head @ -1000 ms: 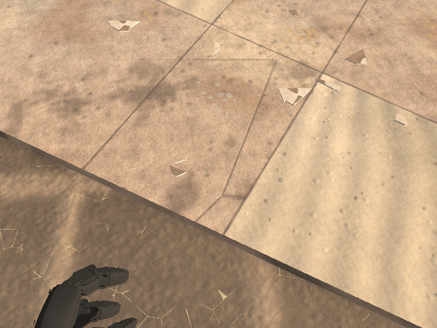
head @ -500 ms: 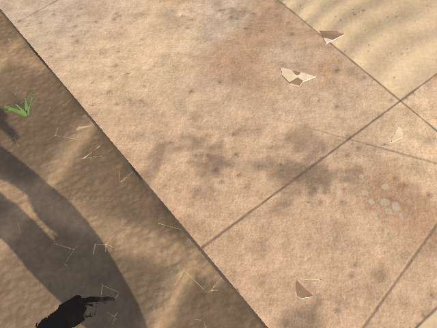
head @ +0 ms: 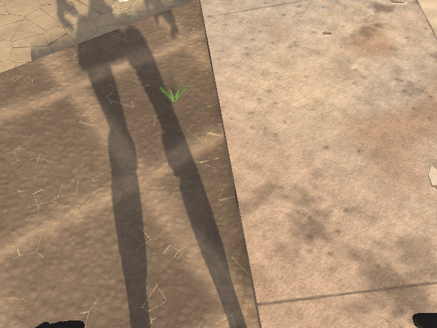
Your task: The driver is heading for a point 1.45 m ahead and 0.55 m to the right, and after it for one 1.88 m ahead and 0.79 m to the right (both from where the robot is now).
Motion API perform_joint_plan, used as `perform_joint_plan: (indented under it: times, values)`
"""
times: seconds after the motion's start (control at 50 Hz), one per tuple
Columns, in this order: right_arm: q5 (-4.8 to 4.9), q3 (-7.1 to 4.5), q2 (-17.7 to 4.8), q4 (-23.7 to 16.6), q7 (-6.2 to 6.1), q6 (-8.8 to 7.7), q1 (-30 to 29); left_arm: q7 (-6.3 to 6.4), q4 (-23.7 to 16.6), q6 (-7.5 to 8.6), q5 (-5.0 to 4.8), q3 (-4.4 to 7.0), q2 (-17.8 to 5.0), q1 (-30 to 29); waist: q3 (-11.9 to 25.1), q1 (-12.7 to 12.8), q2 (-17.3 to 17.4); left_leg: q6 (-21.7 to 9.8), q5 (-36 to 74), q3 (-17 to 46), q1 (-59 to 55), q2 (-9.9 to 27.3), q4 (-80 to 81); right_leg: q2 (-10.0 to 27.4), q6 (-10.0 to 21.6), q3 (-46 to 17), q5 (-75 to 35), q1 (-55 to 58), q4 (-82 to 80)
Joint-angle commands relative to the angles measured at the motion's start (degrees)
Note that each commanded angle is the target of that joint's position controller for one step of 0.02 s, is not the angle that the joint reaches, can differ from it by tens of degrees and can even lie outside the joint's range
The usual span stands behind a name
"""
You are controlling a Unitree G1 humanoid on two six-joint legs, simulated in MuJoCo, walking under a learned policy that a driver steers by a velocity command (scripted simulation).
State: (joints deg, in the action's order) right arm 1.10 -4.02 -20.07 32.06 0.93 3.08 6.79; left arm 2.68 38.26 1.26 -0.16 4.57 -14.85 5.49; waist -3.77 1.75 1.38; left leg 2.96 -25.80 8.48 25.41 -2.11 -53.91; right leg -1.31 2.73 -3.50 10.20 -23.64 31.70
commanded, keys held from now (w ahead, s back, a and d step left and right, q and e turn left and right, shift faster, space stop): e+shift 0.82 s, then w+e+shift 0.04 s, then w+shift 0.02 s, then w+q+shift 0.12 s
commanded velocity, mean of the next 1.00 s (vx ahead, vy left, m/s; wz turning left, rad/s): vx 0.06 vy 0.00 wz -0.61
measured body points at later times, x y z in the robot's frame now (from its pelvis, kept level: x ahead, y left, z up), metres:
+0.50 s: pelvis +0.00 -0.01 -0.02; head +0.03 -0.04 +0.43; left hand +0.22 +0.21 -0.11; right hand +0.09 -0.31 -0.13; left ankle +0.02 +0.12 -0.76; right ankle -0.02 -0.14 -0.72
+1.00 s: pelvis +0.00 +0.00 -0.03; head +0.00 +0.00 +0.42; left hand +0.33 +0.03 -0.08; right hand -0.16 -0.24 -0.14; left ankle +0.08 +0.08 -0.76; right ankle -0.07 -0.11 -0.62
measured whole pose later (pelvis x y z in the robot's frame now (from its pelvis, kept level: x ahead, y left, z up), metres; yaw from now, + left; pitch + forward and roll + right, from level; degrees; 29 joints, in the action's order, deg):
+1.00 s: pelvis +0.00 +0.00 -0.03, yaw -43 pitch +1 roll +0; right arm -0.4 -3.6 -16.3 46.0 -0.7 -1.4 21.1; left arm 1.3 29.9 -2.3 0.2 2.4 -15.4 8.3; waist 2.8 -3.3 -0.6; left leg -1.7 -16.9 1.3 16.0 -1.4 -31.0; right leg -3.5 1.4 -4.3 19.2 -42.7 83.0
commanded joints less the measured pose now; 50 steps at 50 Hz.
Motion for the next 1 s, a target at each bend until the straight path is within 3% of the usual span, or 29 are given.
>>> perform_joint_plan:
  times: [0.02,0.06,0.08,0.1,0.12,0.14,0.16,0.2,0.22,0.28,0.34,0.4,0.46,0.48,0.52,0.54,0.56,0.58,0.62,0.68,0.74,0.82,0.84,0.86,0.88,0.9,0.92,0.94,1.0]
  values:
    - [-0.07,1.47,1.70,-1.31,1.20,-1.24,3.81,-0.10,-2.64,-1.38,-1.48,2.22,-8.39,-2.35,10.23,-2.27,-8.62,-0.38,8.21,-3.87,-9.99,1.57,18.74,7.48,7.12,-8.48,-15.66,6.23,-6.61]
    - [-0.67,1.57,3.82,2.52,1.48,-1.31,8.04,-0.11,-1.89,-1.61,-1.49,1.25,-5.00,-0.76,9.20,-3.48,-7.69,-1.21,23.13,-6.59,-22.97,0.98,33.49,4.97,5.44,-8.07,-1.81,-1.01,-3.79]
    - [-1.50,1.60,4.11,3.50,1.28,-1.34,9.91,-0.38,-0.45,-1.28,-0.75,0.52,-2.09,2.98,9.47,-3.77,-3.37,-1.40,21.97,-6.96,-28.83,1.75,33.67,0.82,1.83,-5.09,9.31,-6.14,3.78]
    - [-2.97,1.62,1.67,2.10,1.08,-1.52,10.98,-0.92,0.01,-1.32,-0.54,0.23,-1.11,4.93,9.45,-4.55,3.35,-4.15,25.61,3.06,-31.99,12.61,31.67,-2.01,-2.69,-4.36,24.11,-15.13,18.95]
    - [-3.58,0.44,-4.61,-0.16,0.34,-1.20,7.71,-0.94,0.65,-1.28,-0.36,1.15,-3.04,9.77,8.17,-1.46,7.60,-8.19,46.58,6.80,-24.06,21.72,28.09,-3.56,-4.72,-7.35,29.21,-17.24,34.59]
    - [-5.28,-2.53,-11.82,0.77,0.02,-1.13,3.66,0.04,-2.78,-1.26,-2.28,2.12,-7.76,8.28,9.12,-0.79,15.72,-16.08,25.06,12.34,-11.51,27.44,36.51,-1.26,-5.41,-4.32,25.49,-14.86,39.45]
    - [-5.18,-1.70,-7.79,-0.38,-0.51,-1.71,-1.90,1.18,-1.98,-1.92,-3.24,3.15,-11.46,6.64,3.46,-1.14,12.86,-15.31,13.19,9.86,-7.68,22.68,39.67,0.34,-6.44,-3.85,20.54,-16.34,46.89]
    - [-3.73,1.26,0.39,-1.26,-2.18,-2.21,-7.23,2.63,0.36,-3.98,-2.06,3.72,-10.48,9.83,1.53,0.42,11.22,-12.84,15.43,3.20,-7.09,18.38,38.85,-0.56,-8.35,-2.72,15.43,-19.65,56.73]
    - [-3.01,1.69,1.45,-1.22,-2.81,-2.41,-8.21,2.71,0.13,-4.46,-1.39,3.77,-10.08,10.80,1.82,0.88,9.53,-13.14,19.35,1.30,-8.21,18.43,37.56,-0.18,-9.31,-2.81,13.23,-19.87,58.48]
    - [-2.74,1.49,1.55,0.57,-4.62,-2.57,-2.81,1.79,-2.92,-4.01,-1.20,2.84,-8.18,8.24,4.59,-1.57,4.43,-14.66,25.84,-2.47,-17.37,18.33,35.37,2.00,-10.91,-1.79,8.43,-22.18,51.15]
    - [-2.23,0.27,0.04,2.33,-5.44,-2.14,-0.06,-0.41,-6.02,-3.83,-0.98,0.86,-4.36,5.70,7.59,-3.44,5.72,-15.13,29.18,-3.98,-26.08,19.79,34.40,5.92,-11.59,-0.09,8.63,-20.82,34.51]
    - [-1.67,-1.37,-2.77,2.84,-4.65,-1.66,-0.37,-2.52,-8.22,-3.90,-0.96,-0.29,-3.09,5.53,7.80,-3.56,7.97,-15.24,33.25,-7.10,-23.07,21.34,33.98,7.66,-9.26,3.39,13.21,-11.38,22.40]
    - [-0.49,-2.46,-4.43,3.71,-3.46,-1.70,-0.43,-3.43,-8.60,-4.18,-1.13,0.41,-5.31,7.98,7.32,-2.41,7.65,-13.44,38.90,-9.32,-21.20,22.82,31.38,5.57,-5.59,7.97,12.08,-3.97,12.49]
    - [0.20,-2.63,-4.33,4.32,-3.26,-1.59,-0.27,-3.36,-7.97,-4.11,-1.31,0.69,-5.21,9.78,6.57,-1.11,5.86,-10.81,35.53,-11.96,-19.87,21.13,28.50,3.83,-4.12,9.55,7.47,-0.33,4.41]
    - [-1.11,-2.41,-2.40,4.31,-2.70,-1.69,-0.73,-1.63,-3.27,-4.20,-1.49,3.56,-9.92,16.03,8.89,1.66,-8.92,-2.29,29.59,-20.04,-8.63,12.21,15.46,1.64,3.89,3.27,-10.51,14.19,-1.22]
    - [-1.72,-1.51,-0.12,0.78,-2.35,-2.21,-9.05,-0.48,-3.33,-4.49,-0.39,5.25,-14.49,19.58,9.57,5.91,-19.79,1.49,5.50,-20.70,7.50,5.60,0.30,10.76,11.69,-14.42,-20.20,23.12,-7.19]
    - [-2.38,-0.45,3.12,-1.41,-1.61,-3.02,-13.78,-0.38,-5.68,-3.11,1.75,4.62,-14.71,19.21,14.06,6.55,-17.37,0.98,-9.86,-8.71,13.14,3.41,-11.31,16.43,16.02,-25.63,-24.68,27.20,-10.07]
    - [-1.53,-0.42,3.54,-0.41,-0.73,-3.28,-13.41,-0.46,-7.18,-1.86,1.68,3.68,-13.48,14.62,14.43,4.55,-9.41,0.44,-9.12,-3.70,15.44,3.60,-17.16,17.08,16.29,-22.71,-28.91,28.83,-7.78]
    - [-1.48,-1.08,0.54,2.35,-1.27,-3.60,-7.84,0.04,-10.00,-2.18,-1.00,3.25,-11.67,4.30,13.41,-0.61,-4.70,1.57,0.61,-1.89,14.84,4.76,-12.27,12.80,13.81,-18.20,-22.09,24.07,-6.44]
    - [-0.58,-1.30,0.63,5.27,-1.48,-2.74,-2.84,0.83,-12.52,-4.98,-0.68,1.98,-8.40,-2.18,11.94,-3.39,-9.67,4.86,7.73,-5.60,4.77,0.78,-4.27,5.77,11.40,-12.07,-15.38,11.75,-4.71]
    - [-0.63,-0.57,1.96,5.66,-1.17,-2.78,-2.19,0.76,-13.54,-5.45,-0.24,2.44,-9.66,-2.93,12.17,-2.74,-8.63,4.45,7.34,-5.42,-2.06,-1.65,9.24,5.06,10.91,-14.62,-12.61,7.97,-3.07]
    - [0.29,-1.81,-1.08,8.55,-0.57,-3.11,7.44,0.45,-14.71,-5.63,-0.78,1.97,-8.81,-7.21,13.88,-5.71,-13.35,2.00,13.37,-5.30,-16.12,-0.26,24.17,4.23,9.12,-17.87,-7.79,-0.52,3.51]
    - [0.77,-2.24,-0.88,10.85,-0.37,-3.18,14.19,0.25,-14.36,-5.83,-0.62,1.43,-7.32,-6.73,14.90,-8.27,-10.76,0.74,15.53,-5.22,-26.31,2.00,28.99,0.63,6.85,-14.35,7.70,-8.84,9.02]
    - [0.55,-3.05,-2.30,13.07,-0.23,-3.12,19.68,-0.15,-13.92,-5.97,0.12,0.44,-2.82,-3.66,13.56,-8.11,-0.50,-2.24,6.37,4.70,-34.36,11.60,29.01,-5.60,3.88,-6.60,22.14,-21.29,25.18]
    - [-2.02,-2.64,-6.60,11.07,-0.08,-3.75,14.84,-0.89,-15.55,-5.12,-0.58,-0.43,-1.28,1.59,9.16,-1.68,9.16,-11.10,-10.29,26.41,-28.53,23.88,38.17,-5.24,2.30,-7.18,23.30,-32.85,37.94]
    - [-3.71,-3.66,-11.05,7.57,-1.04,-5.27,5.71,-1.37,-17.03,-3.80,-2.42,-0.36,-4.70,2.19,5.80,1.08,19.68,-18.17,-35.91,43.84,-18.21,30.46,47.26,-0.37,0.92,-7.65,19.11,-36.45,45.81]
    - [-2.72,-2.10,-5.72,5.00,-1.96,-5.96,-0.50,-0.98,-14.81,-3.29,-1.96,0.59,-8.76,1.35,0.59,1.10,12.99,-15.83,-33.99,37.41,-11.36,27.25,47.94,0.54,-0.38,-7.25,12.86,-34.75,53.27]
    - [-1.79,-0.70,-3.03,5.42,-2.23,-5.89,0.09,-0.81,-12.77,-3.15,-0.33,0.42,-8.46,3.05,0.70,1.34,6.61,-13.14,-28.92,30.79,-7.46,23.45,46.30,0.27,-1.68,-5.75,10.04,-30.94,57.90]
    - [-1.18,-0.02,-3.55,7.03,-1.79,-6.75,5.77,-1.63,-12.40,-1.44,1.51,-0.61,-5.79,3.26,0.48,0.59,3.00,-11.45,-15.79,17.11,-1.04,13.93,45.42,1.75,-4.12,0.80,3.52,-22.19,58.66]
Velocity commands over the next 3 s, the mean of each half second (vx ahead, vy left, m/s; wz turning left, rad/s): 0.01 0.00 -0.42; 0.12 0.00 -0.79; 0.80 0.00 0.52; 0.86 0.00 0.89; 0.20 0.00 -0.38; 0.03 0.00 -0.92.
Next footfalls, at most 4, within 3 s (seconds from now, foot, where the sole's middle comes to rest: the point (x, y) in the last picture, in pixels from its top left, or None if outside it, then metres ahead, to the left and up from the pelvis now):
0.10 left None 0.06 0.12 -0.80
0.46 right None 0.02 -0.15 -0.76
0.86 left None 0.11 0.04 -0.80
1.20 right None -0.06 -0.18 -0.76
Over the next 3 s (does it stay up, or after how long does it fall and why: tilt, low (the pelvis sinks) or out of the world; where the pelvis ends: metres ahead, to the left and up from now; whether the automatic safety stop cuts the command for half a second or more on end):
stays up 0.60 -0.24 0.02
